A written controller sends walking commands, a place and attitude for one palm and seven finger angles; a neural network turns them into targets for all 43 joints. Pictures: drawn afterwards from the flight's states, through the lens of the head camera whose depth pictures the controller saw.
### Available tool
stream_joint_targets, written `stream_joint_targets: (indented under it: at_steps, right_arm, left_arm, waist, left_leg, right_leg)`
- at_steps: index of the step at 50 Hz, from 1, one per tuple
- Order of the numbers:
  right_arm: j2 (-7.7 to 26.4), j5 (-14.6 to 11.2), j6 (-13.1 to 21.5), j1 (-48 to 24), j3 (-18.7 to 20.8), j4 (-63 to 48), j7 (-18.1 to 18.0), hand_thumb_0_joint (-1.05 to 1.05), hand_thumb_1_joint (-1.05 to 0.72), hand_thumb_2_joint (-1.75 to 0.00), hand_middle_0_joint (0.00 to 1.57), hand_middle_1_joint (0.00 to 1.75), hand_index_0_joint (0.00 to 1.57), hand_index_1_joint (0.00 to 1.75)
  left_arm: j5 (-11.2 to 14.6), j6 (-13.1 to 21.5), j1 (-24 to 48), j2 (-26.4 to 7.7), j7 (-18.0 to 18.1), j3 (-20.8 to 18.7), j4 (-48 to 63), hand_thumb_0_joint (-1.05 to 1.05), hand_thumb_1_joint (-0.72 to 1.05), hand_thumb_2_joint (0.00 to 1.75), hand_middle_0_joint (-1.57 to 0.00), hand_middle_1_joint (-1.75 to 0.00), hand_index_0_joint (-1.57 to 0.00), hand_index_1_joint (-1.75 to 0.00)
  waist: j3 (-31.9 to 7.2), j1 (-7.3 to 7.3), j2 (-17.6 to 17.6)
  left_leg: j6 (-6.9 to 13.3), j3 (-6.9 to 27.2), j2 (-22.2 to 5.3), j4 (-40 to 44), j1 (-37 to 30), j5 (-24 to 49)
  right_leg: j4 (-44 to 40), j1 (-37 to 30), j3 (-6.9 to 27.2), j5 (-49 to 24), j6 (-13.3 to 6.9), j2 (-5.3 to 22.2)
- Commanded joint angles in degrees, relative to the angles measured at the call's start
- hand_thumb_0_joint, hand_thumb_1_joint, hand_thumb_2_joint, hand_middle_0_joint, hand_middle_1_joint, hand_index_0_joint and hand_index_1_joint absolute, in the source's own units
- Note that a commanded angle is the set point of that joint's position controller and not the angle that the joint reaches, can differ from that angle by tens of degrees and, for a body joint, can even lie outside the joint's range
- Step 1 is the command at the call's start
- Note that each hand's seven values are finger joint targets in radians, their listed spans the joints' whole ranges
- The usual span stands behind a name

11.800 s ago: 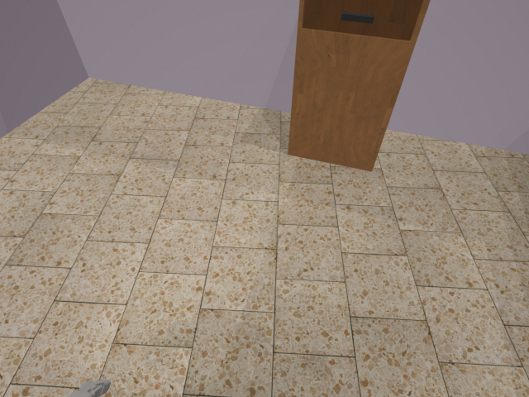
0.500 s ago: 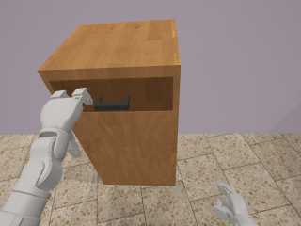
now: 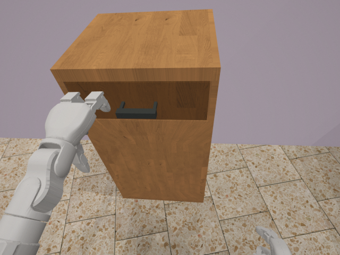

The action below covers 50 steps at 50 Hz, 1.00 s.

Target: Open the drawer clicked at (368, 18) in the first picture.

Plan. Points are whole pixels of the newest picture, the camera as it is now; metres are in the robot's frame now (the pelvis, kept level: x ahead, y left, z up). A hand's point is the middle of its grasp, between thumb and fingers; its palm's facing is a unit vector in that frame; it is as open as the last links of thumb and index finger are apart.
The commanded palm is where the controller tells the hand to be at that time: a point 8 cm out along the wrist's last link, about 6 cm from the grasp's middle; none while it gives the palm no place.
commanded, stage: move the hooked fingers above the handle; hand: left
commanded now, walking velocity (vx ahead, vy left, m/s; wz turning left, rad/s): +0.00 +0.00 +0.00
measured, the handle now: (137, 108) +0.52 +0.20 +0.03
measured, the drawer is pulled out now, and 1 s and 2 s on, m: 0.00 0.00 0.00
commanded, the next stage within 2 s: none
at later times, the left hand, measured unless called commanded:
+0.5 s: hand (106, 122) +0.37 +0.22 +0.12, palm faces +0.05 -0.03 -1.00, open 13.8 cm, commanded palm +0.34 +0.22 +0.18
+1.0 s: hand (119, 115) +0.42 +0.21 +0.10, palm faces -0.01 -0.01 -1.00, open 13.8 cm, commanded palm +0.40 +0.21 +0.16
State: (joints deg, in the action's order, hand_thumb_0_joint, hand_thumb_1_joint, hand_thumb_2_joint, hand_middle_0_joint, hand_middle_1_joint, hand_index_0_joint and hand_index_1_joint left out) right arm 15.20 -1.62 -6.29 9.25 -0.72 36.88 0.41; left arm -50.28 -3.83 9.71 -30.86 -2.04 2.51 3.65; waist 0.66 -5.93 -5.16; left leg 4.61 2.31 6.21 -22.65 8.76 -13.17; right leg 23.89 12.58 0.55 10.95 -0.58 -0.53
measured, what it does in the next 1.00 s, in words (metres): stands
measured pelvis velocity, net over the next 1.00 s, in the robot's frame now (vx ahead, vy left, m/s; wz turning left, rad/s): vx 0.02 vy -0.04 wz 0.00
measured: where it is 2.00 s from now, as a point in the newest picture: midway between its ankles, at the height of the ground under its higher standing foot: outside the picture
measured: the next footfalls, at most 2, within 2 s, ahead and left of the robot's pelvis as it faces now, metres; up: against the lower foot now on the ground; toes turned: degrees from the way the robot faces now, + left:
none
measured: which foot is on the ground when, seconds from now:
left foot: down 0.00-1.00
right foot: down 0.00-1.00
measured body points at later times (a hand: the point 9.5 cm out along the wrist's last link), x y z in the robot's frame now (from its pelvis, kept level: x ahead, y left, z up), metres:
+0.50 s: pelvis +0.01 -0.03 +0.00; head +0.03 -0.06 +0.45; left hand +0.36 +0.22 +0.18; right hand +0.19 -0.25 -0.12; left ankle -0.02 +0.06 -0.74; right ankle +0.02 -0.12 -0.74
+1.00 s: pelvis +0.02 -0.04 -0.01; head +0.07 -0.07 +0.44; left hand +0.41 +0.21 +0.15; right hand +0.17 -0.28 -0.14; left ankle -0.02 +0.06 -0.74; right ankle +0.02 -0.12 -0.74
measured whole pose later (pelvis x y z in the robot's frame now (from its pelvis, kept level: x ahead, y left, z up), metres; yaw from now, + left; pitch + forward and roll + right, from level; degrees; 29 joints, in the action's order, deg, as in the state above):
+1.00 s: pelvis +0.02 -0.04 -0.01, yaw +0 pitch +7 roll +0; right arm 15.6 -2.8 -8.2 10.9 0.6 36.5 -3.0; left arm -54.1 -1.1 28.8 -29.9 1.5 5.3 -26.3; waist -2.4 -2.3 -3.8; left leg 2.3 2.9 4.1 -28.2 17.4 -17.3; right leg 29.5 21.4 -0.5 14.9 -3.2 -2.8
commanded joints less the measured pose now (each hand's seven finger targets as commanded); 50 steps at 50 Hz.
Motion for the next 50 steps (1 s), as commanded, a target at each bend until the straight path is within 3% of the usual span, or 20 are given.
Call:
stream_joint_targets:
  at_steps: [1,6,8,10,11,15,17,20,23,26,27,30,32,37,38,43,50]
  right_arm:
    - [5.8,-0.2,2.8,-9.1,1.7,-9.3,0.2,0.00,-0.90,-0.90,0.20,0.30,0.20,0.30]
    - [6.0,-0.3,1.9,-9.3,1.4,-9.8,-0.2,0.00,-0.90,-0.90,0.20,0.30,0.20,0.30]
    - [5.9,-0.2,1.8,-8.9,1.5,-9.9,-0.5,0.00,-0.90,-0.90,0.20,0.30,0.20,0.30]
    - [6.1,-0.3,1.9,-9.2,1.4,-10.0,-0.9,0.00,-0.90,-0.90,0.20,0.30,0.20,0.30]
    - [5.6,0.0,2.0,-8.7,1.1,-9.7,-1.0,0.00,-0.90,-0.90,0.20,0.30,0.20,0.30]
    - [5.6,-0.1,2.1,-8.1,1.4,-9.1,-1.7,0.00,-0.90,-0.90,0.20,0.30,0.20,0.30]
    - [5.3,-0.1,2.1,-7.4,1.4,-8.6,-1.9,0.00,-0.90,-0.90,0.20,0.30,0.20,0.30]
    - [5.8,-0.4,1.8,-6.9,1.6,-8.1,-2.3,0.00,-0.90,-0.90,0.20,0.30,0.20,0.30]
    - [5.9,-0.6,1.2,-6.1,1.6,-8.0,-2.5,0.00,-0.90,-0.90,0.20,0.30,0.20,0.30]
    - [6.3,-0.4,0.9,-5.8,1.9,-8.9,-2.5,0.00,-0.90,-0.90,0.20,0.30,0.20,0.30]
    - [6.1,-0.4,0.8,-5.7,2.2,-9.4,-2.5,0.00,-0.90,-0.90,0.20,0.30,0.20,0.30]
    - [6.8,-0.4,0.6,-5.0,2.6,-9.4,-2.7,0.00,-0.90,-0.90,0.20,0.30,0.20,0.30]
    - [6.4,-0.4,0.5,-4.3,2.6,-9.3,-2.9,0.00,-0.90,-0.90,0.20,0.30,0.20,0.30]
    - [6.6,-0.5,0.4,-3.1,3.2,-8.7,-2.9,0.00,-0.90,-0.90,0.20,0.30,0.20,0.30]
    - [6.4,-0.4,0.4,-3.1,3.2,-8.8,-2.9,0.00,-0.90,-0.90,0.20,0.30,0.20,0.30]
    - [6.6,-0.8,0.4,-1.9,3.3,-7.5,-3.4,0.00,-0.90,-0.90,0.20,0.30,0.20,0.30]
    - [6.9,-0.8,0.3,0.4,3.7,-7.3,-3.7,0.00,-0.90,-0.90,0.20,0.30,0.20,0.30]
  left_arm:
    - [0.0,-1.7,17.3,-11.1,2.3,-7.6,8.1,0.00,-0.50,0.30,-0.30,-1.20,-0.30,-1.20]
    - [-0.6,-2.9,18.4,-10.4,0.1,-5.6,5.7,0.00,-0.50,0.30,-0.30,-1.20,-0.30,-1.20]
    - [-0.9,-2.0,21.8,-9.5,-0.1,-3.8,6.8,0.00,-0.50,0.30,-0.30,-1.20,-0.30,-1.20]
    - [-1.3,-1.1,22.7,-12.5,0.1,-6.7,5.6,0.00,-0.50,0.30,-0.30,-1.20,-0.30,-1.20]
    - [-1.6,-0.5,24.5,-11.0,0.1,-4.8,4.7,0.00,-0.50,0.30,-0.30,-1.20,-0.30,-1.20]
    - [-2.0,1.7,28.9,-13.8,1.9,-7.6,2.2,0.00,-0.50,0.30,-0.30,-1.20,-0.30,-1.20]
    - [-1.9,2.2,30.1,-12.7,3.0,-6.6,-0.3,0.00,-0.50,0.30,-0.30,-1.20,-0.30,-1.20]
    - [-2.0,1.5,31.1,-14.2,3.7,-8.2,-5.9,0.00,-0.50,0.30,-0.30,-1.20,-0.30,-1.20]
    - [-2.3,0.6,32.4,-12.8,3.6,-5.9,-10.3,0.00,-0.50,0.30,-0.30,-1.20,-0.30,-1.20]
    - [-2.7,0.9,32.4,-13.8,2.7,-6.1,-9.3,0.00,-0.50,0.30,-0.30,-1.20,-0.30,-1.20]
    - [-2.2,1.3,32.6,-12.3,2.3,-4.6,-8.0,0.00,-0.50,0.30,-0.30,-1.20,-0.30,-1.20]
    - [-1.8,2.4,31.2,-14.6,1.8,-7.3,-9.2,0.00,-0.50,0.30,-0.30,-1.20,-0.30,-1.20]
    - [-1.4,3.1,31.0,-13.4,1.8,-6.5,-10.1,0.00,-0.50,0.30,-0.30,-1.20,-0.30,-1.20]
    - [-1.7,4.9,32.8,-16.6,4.1,-10.1,-10.5,0.00,-0.50,0.30,-0.30,-1.20,-0.30,-1.20]
    - [-1.9,4.9,33.0,-15.6,4.6,-9.3,-10.7,0.00,-0.50,0.30,-0.30,-1.20,-0.30,-1.20]
    - [-3.1,3.7,38.3,-14.4,6.5,-6.8,-16.4,0.00,-0.50,0.30,-0.30,-1.20,-0.30,-1.20]
    - [-3.9,3.5,45.2,-12.3,5.9,-2.9,-20.1,0.00,-0.50,0.30,-0.30,-1.20,-0.30,-1.20]
  waist:
    - [-13.9,0.69,3.0]
    - [-13.7,1.36,4.9]
    - [-14.3,1.92,3.6]
    - [-14.5,1.89,3.9]
    - [-14.7,2.03,3.4]
    - [-15.3,1.87,1.8]
    - [-15.8,1.96,1.3]
    - [-15.7,2.07,2.9]
    - [-15.1,2.62,4.3]
    - [-20.0,2.26,4.7]
    - [-20.8,2.39,4.0]
    - [-21.0,2.38,5.1]
    - [-19.6,2.57,6.5]
    - [-20.9,2.10,5.7]
    - [-21.2,2.11,4.8]
    - [-19.7,3.96,4.4]
    - [-24.4,5.55,4.6]
  left_leg:
    - [-5.9,1.8,-4.9,3.2,-0.2,20.2]
    - [-5.0,1.1,-4.8,3.1,0.4,17.9]
    - [-4.9,1.2,-4.6,2.9,-0.4,17.3]
    - [-4.3,1.1,-4.6,2.5,0.2,15.5]
    - [-4.2,0.9,-4.2,2.6,0.5,14.8]
    - [-4.1,0.9,-4.0,2.1,1.1,14.6]
    - [-4.1,0.4,-3.7,1.8,1.3,14.8]
    - [-3.6,-0.2,-3.5,1.5,3.2,13.8]
    - [-3.3,-0.8,-3.3,1.2,5.1,13.3]
    - [-2.8,-1.0,-3.1,0.1,4.8,16.1]
    - [-2.6,-1.1,-2.9,-0.4,4.5,17.1]
    - [-2.2,-1.3,-3.0,-1.2,5.5,17.4]
    - [-2.0,-1.5,-2.9,-1.4,6.8,16.8]
    - [-2.1,-1.6,-2.7,-2.2,8.0,17.5]
    - [-2.1,-1.8,-2.7,-2.5,7.8,17.8]
    - [-2.1,-2.1,-2.8,-3.3,8.5,15.0]
    - [-1.9,-1.5,-3.0,-5.0,6.3,17.0]
  right_leg:
    - [-0.7,-8.2,-1.0,-7.6,-3.0,-0.6]
    - [-0.9,-8.1,-1.1,-6.9,-2.8,-0.4]
    - [-1.2,-7.2,-1.1,-6.7,-2.7,-0.5]
    - [-1.2,-7.2,-0.5,-5.9,-2.7,-0.9]
    - [-1.1,-7.4,-0.7,-5.2,-2.7,-0.4]
    - [-1.0,-7.0,-0.4,-5.6,-2.9,-0.8]
    - [-0.9,-7.2,-0.3,-6.1,-3.0,-0.4]
    - [-1.0,-7.7,0.1,-6.7,-2.7,-0.5]
    - [-0.6,-7.9,0.1,-7.4,-2.6,0.1]
    - [0.7,-11.1,0.8,-11.5,-2.4,0.3]
    - [1.1,-11.4,1.0,-13.4,-2.4,0.5]
    - [1.6,-11.6,1.7,-15.8,-2.1,0.4]
    - [2.0,-11.2,1.4,-15.9,-1.9,0.6]
    - [3.2,-11.0,1.9,-17.1,-1.9,0.6]
    - [3.4,-10.5,1.9,-17.4,-1.9,0.5]
    - [3.3,-6.8,1.7,-13.9,-1.8,0.4]
    - [4.7,-5.7,1.2,-15.2,-1.9,0.2]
